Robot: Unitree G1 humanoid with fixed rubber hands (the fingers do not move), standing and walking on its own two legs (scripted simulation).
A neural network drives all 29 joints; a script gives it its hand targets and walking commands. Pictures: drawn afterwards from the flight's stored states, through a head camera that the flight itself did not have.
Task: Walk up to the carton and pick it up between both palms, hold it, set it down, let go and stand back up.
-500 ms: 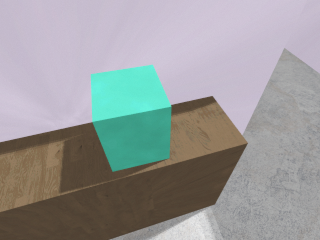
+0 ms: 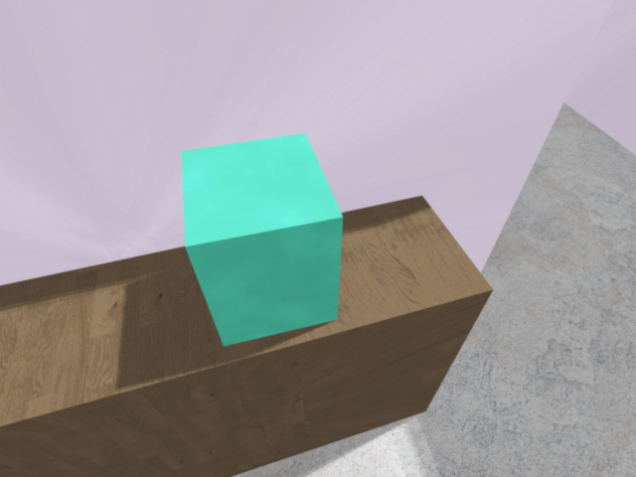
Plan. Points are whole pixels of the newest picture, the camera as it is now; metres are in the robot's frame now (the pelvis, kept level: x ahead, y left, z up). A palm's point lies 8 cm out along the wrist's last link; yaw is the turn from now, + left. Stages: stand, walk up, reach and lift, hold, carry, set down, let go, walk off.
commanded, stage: walk up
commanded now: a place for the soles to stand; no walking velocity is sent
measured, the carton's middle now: (264, 240) +0.50 +0.09 +0.01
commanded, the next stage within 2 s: reach and lift in 0.16 s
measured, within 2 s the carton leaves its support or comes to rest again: neither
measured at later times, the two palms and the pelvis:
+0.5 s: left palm out of the picture +0.17 +0.27 -0.09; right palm (505, 460) +0.18 -0.24 -0.10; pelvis +0.01 +0.01 -0.01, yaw +6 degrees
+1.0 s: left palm (132, 465) +0.19 +0.24 -0.06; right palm (490, 422) +0.22 -0.22 -0.06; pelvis +0.05 -0.01 +0.02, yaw +7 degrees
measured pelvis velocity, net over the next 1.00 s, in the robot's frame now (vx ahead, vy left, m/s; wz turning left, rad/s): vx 0.05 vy -0.01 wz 0.12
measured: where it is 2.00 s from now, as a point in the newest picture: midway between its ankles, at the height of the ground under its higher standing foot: outside the picture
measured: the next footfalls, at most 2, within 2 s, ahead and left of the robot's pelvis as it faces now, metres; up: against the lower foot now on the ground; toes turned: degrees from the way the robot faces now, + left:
none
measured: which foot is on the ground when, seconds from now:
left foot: down 0.00-1.00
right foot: down 0.00-1.00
